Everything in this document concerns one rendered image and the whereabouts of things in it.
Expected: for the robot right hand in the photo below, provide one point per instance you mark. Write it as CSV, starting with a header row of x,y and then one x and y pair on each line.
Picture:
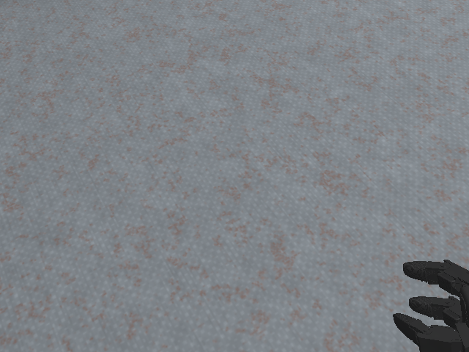
x,y
455,280

